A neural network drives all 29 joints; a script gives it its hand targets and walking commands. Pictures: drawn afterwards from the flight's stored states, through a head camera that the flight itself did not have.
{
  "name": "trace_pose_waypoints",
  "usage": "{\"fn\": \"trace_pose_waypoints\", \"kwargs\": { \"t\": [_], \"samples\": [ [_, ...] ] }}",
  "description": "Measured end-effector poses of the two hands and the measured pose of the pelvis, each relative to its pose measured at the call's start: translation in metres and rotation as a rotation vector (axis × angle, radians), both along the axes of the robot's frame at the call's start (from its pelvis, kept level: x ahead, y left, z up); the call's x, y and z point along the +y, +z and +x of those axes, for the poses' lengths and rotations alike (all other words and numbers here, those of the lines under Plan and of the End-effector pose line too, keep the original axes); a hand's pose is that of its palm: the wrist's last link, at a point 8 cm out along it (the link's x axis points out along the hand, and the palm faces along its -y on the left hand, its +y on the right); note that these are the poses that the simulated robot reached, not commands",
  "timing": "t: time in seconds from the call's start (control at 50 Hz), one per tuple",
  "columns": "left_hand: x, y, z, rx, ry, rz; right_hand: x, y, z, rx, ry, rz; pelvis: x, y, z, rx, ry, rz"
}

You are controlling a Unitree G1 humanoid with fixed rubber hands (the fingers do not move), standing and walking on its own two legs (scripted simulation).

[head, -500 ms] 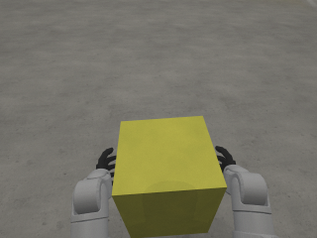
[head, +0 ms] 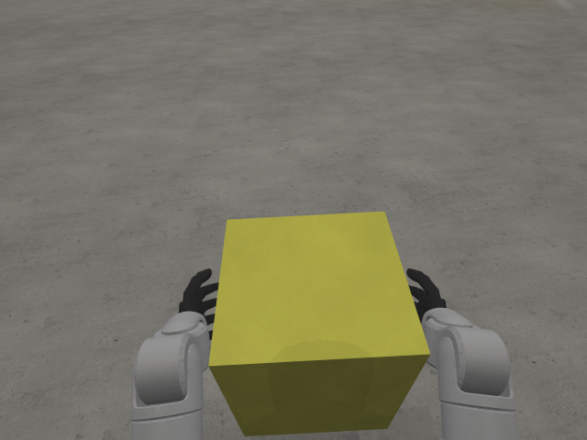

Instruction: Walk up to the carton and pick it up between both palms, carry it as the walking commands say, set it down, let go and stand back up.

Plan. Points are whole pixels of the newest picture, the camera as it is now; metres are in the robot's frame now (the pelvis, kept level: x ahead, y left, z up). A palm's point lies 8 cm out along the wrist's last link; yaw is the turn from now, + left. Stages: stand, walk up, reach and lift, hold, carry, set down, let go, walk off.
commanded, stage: carry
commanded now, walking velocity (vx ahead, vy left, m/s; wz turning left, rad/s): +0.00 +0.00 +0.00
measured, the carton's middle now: (311, 329) +0.28 +0.00 +0.03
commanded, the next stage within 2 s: hold in 1.62 s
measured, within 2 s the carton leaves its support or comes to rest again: neither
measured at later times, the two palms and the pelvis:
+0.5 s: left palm (200, 323) +0.27 +0.14 +0.08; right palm (430, 320) +0.26 -0.16 +0.07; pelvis +0.00 -0.01 +0.00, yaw +0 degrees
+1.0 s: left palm (206, 316) +0.28 +0.14 +0.06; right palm (427, 314) +0.28 -0.16 +0.06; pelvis +0.02 -0.01 +0.00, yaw +0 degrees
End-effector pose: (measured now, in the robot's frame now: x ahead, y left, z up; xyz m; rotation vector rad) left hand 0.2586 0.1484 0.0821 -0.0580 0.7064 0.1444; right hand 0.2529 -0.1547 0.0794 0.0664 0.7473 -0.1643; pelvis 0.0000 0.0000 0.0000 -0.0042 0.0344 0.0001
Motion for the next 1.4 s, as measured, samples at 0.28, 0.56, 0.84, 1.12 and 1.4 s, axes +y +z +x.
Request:
{"fn": "trace_pose_waypoints", "kwargs": {
  "t": [0.28,0.56,0.84,1.12,1.4],
  "samples": [
    [-0.006,-0.005,0.004,0.024,0.019,-0.011,-0.005,-0.005,0.007,0.024,0.012,-0.004,-0.010,0.000,0.001,-0.002,0.004,-0.006],
    [-0.006,-0.009,0.008,0.046,0.021,-0.004,-0.006,-0.012,0.011,0.045,0.013,0.004,-0.010,0.000,0.004,-0.003,0.006,-0.005],
    [-0.007,-0.016,0.018,0.044,0.016,0.003,-0.007,-0.018,0.020,0.042,0.012,0.008,-0.010,0.000,0.012,0.006,-0.001,-0.001],
    [-0.010,-0.019,0.028,0.026,0.011,-0.010,-0.010,-0.018,0.029,0.024,0.008,-0.007,-0.013,-0.001,0.020,0.007,0.000,-0.003],
    [-0.009,-0.023,0.031,0.029,0.005,0.013,-0.010,-0.029,0.031,0.028,0.014,0.009,-0.011,-0.001,0.024,-0.001,-0.004,-0.001]
  ]
}}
